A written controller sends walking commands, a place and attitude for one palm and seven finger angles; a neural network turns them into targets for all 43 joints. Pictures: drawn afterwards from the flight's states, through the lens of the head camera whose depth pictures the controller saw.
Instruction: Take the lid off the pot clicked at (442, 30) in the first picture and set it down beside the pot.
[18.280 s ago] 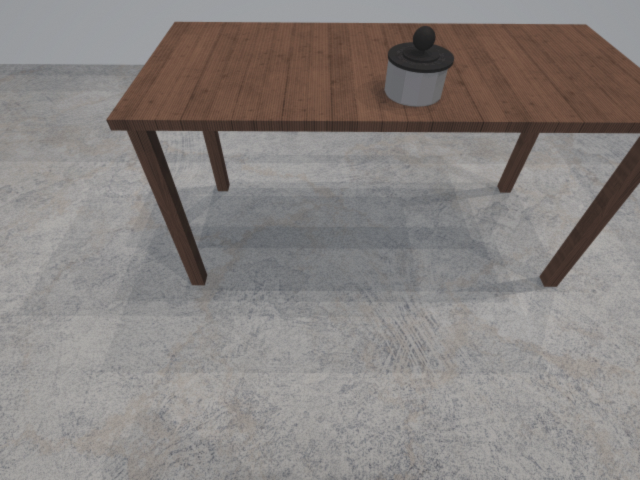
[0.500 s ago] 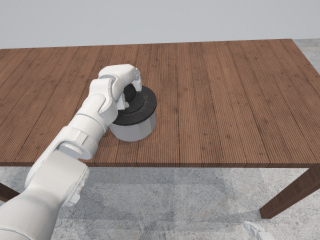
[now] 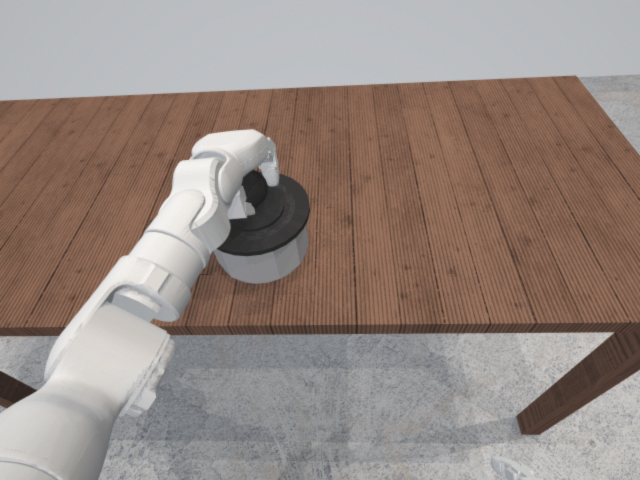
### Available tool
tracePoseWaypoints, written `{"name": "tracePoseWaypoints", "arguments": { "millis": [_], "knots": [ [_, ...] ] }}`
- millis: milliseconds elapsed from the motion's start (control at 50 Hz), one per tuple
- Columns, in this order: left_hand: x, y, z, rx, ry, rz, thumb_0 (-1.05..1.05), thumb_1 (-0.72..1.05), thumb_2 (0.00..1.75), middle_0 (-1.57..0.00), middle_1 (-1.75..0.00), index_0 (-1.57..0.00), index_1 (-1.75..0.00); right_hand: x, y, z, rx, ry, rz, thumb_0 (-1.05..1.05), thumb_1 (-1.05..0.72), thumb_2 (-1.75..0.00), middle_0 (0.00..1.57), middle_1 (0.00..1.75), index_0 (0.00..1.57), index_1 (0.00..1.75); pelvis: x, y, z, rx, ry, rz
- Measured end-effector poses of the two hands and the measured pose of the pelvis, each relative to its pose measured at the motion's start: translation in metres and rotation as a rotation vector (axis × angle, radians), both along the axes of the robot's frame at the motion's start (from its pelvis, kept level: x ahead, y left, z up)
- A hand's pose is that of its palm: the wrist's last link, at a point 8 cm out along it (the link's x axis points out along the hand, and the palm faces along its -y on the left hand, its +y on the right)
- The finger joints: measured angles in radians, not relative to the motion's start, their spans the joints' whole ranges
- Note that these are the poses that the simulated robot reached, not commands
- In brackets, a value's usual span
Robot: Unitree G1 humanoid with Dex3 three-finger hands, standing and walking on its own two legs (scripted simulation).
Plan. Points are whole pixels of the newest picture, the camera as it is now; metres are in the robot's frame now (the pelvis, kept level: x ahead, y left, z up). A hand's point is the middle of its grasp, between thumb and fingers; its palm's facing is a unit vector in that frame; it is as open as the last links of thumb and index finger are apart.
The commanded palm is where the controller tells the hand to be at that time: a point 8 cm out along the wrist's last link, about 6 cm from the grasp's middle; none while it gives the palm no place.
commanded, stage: close the fingers and squeeze the knob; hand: left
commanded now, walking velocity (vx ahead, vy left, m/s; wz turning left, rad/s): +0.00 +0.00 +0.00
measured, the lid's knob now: (248, 188) +0.48 +0.10 +0.11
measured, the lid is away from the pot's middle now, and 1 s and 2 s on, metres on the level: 0.01 0.02 0.02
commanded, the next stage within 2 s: lift the lid straight up in 0.38 s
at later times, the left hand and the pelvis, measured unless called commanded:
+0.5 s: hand (241, 191) +0.45 +0.10 +0.13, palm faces -0.33 -0.08 -0.94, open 8.2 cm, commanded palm +0.45 +0.11 +0.19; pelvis +0.00 +0.00 +0.00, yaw -1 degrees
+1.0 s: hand (225, 181) +0.45 +0.12 +0.15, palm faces -0.32 -0.07 -0.95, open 8.2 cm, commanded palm +0.45 +0.12 +0.23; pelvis +0.00 +0.00 +0.00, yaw +0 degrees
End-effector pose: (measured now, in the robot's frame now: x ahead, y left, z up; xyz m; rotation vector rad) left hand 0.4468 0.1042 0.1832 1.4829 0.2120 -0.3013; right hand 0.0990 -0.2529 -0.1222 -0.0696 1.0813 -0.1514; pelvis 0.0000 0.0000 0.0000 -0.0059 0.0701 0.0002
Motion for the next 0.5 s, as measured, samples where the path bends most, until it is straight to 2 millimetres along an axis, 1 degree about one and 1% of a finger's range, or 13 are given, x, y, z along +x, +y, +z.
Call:
{"name": "tracePoseWaypoints", "arguments": {
  "millis": [240, 500],
  "knots": [
    [0.0011, 0.0013, 0.0002, -0.013, 0.007, -0.004, 0.0, 0.13, 0.89, -0.6, -0.93, -0.63, -0.92, 0.0019, 0.0002, 0.004, -0.011, -0.02, -0.009, 0.0, -0.91, -0.9, 0.2, 0.3, 0.2, 0.29, -0.0005, 0.001, 0.0005, -0.001, -0.002, -0.006],
    [0.002, 0.0021, 0.0001, -0.023, 0.008, -0.001, 0.0, 0.12, 0.9, -0.61, -0.94, -0.64, -0.91, -0.0024, 0.0001, 0.0047, -0.019, -0.011, -0.015, 0.0, -0.91, -0.9, 0.2, 0.3, 0.2, 0.29, -0.0019, 0.0021, 0.0006, -0.003, -0.003, -0.009]
  ]
}}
